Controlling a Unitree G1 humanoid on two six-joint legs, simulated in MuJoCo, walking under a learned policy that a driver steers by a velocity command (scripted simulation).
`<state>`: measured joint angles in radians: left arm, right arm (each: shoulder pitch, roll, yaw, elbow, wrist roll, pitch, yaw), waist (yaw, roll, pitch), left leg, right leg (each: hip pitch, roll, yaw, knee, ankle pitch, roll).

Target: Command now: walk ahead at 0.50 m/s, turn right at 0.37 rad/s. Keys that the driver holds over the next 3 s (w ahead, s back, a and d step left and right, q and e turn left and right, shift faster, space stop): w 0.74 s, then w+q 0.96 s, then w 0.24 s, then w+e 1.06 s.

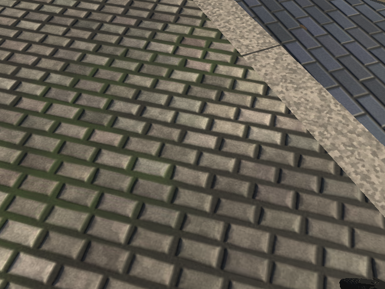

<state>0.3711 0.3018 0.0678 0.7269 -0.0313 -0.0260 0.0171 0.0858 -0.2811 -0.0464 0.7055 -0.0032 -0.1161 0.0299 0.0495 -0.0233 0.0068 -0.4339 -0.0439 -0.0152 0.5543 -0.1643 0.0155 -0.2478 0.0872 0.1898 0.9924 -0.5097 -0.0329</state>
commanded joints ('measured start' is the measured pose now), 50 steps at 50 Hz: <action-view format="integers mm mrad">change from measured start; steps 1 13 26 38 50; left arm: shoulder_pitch -67 -312 -92 -27 0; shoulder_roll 134 18 104 151 122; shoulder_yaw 20 -23 10 23 -2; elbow -98 -152 -74 40 31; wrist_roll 7 18 29 20 25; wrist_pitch -21 -49 -46 -65 -87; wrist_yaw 5 -38 -40 -19 -22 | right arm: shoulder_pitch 189 238 181 -62 320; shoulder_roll -131 -180 -151 -55 -201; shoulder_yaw -44 -44 -19 7 -56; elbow -6 80 45 -14 21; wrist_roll -2 24 24 15 31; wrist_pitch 10 24 8 33 48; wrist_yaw -4 -18 -19 1 12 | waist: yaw -123 -126 4 11 -155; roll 93 106 -63 -26 195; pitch -66 21 -62 50 -311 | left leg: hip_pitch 512 293 -328 -185 811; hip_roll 355 243 155 136 354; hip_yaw -536 -108 -41 -2 -716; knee -287 -401 620 64 -232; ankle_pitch -297 163 -189 284 -188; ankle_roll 183 181 1 -34 329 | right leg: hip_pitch -520 -304 280 130 -503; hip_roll -96 -151 -354 -278 -75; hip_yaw -33 -170 202 -105 -76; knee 286 -351 -742 -868 323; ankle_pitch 96 489 283 512 -34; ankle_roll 15 40 -213 -175 33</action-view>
